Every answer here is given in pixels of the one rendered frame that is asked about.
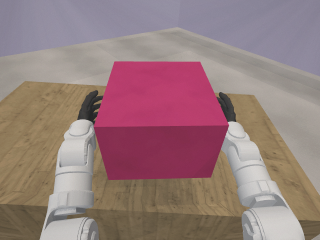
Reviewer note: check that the left robot hand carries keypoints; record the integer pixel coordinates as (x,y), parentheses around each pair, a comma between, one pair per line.
(88,107)

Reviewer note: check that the left robot forearm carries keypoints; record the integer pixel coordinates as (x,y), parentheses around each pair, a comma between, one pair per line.
(72,192)

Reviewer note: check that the right robot hand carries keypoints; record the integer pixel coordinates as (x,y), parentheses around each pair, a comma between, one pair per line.
(227,107)

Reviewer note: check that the pedestal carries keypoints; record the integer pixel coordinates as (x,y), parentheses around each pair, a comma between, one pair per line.
(36,115)

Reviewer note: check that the robot left upper arm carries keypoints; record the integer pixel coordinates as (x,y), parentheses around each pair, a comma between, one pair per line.
(83,228)

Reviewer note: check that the robot right upper arm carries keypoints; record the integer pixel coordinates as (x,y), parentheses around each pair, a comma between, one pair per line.
(270,223)

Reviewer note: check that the right robot forearm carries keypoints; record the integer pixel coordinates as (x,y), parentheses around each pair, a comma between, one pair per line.
(255,187)

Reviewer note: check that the carton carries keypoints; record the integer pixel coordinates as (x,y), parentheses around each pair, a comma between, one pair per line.
(159,120)

